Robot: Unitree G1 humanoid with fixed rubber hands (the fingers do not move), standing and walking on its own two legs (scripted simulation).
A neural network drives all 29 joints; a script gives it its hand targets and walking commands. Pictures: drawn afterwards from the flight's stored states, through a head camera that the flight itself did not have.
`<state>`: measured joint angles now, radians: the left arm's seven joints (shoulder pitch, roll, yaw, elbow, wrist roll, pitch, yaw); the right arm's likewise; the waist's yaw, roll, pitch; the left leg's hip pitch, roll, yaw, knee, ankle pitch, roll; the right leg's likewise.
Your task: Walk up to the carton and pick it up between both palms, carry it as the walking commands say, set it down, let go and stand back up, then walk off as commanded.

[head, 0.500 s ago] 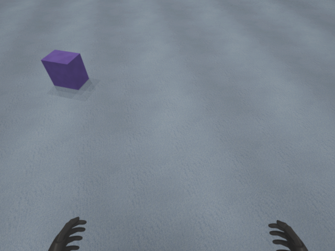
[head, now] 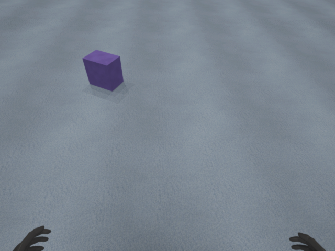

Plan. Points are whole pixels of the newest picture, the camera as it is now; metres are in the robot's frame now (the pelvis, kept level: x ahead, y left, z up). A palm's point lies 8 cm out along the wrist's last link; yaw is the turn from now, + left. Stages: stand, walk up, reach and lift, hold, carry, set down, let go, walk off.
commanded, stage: walk up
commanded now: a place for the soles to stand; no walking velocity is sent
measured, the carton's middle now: (104, 70) +1.82 +0.65 -0.60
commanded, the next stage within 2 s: none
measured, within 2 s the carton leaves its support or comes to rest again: neither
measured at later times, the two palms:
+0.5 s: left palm (32, 192) +0.28 +0.36 -0.02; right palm (277, 199) +0.29 -0.28 -0.05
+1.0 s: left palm (31, 149) +0.43 +0.45 -0.05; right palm (231, 145) +0.47 -0.19 -0.05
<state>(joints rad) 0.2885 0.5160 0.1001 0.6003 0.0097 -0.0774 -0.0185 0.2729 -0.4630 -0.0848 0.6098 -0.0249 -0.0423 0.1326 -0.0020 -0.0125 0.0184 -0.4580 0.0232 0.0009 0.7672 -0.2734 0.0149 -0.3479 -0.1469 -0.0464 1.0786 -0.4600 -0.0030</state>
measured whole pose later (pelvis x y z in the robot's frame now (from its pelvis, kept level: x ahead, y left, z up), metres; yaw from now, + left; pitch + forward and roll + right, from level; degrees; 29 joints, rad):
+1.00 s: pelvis +0.35 +0.12 +0.01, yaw +7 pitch +0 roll +0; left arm 0.31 0.48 0.05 0.60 0.01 -0.10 -0.03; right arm 0.38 -0.44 -0.07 0.61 -0.01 -0.06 0.10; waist 0.00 -0.02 0.01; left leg -0.31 -0.04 0.01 0.67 -0.35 0.05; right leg -0.47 -0.05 -0.05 0.75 -0.42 0.00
